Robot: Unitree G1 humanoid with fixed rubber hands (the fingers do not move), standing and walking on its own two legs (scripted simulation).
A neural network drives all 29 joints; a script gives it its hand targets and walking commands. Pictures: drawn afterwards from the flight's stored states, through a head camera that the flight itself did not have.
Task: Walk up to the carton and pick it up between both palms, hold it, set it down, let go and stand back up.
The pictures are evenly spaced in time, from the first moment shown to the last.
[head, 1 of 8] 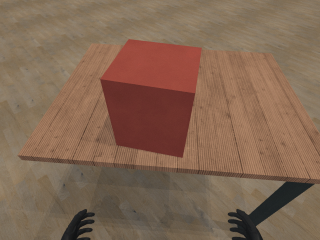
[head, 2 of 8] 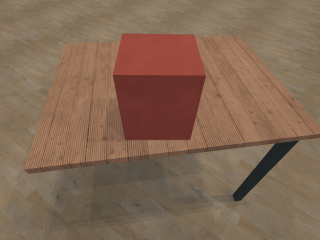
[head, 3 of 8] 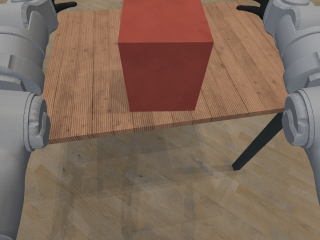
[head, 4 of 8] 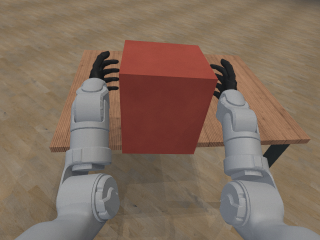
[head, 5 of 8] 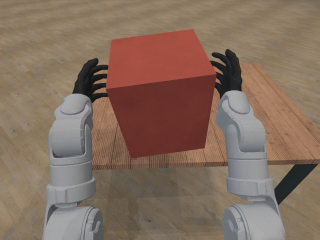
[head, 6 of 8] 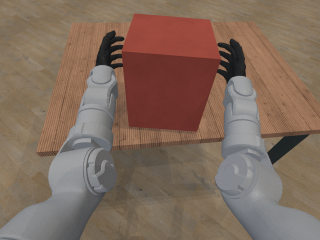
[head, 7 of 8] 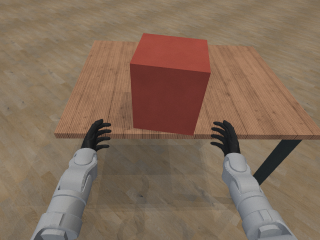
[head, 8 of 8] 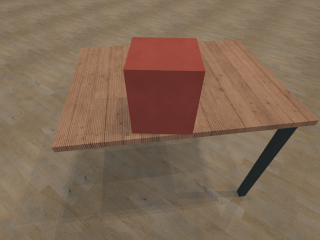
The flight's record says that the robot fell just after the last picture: no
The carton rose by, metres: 0.19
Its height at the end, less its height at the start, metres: +0.00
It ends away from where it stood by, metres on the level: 0.05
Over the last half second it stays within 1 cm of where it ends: yes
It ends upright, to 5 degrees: yes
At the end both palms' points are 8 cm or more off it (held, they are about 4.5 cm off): yes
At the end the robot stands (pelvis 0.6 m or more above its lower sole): yes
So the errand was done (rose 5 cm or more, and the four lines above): yes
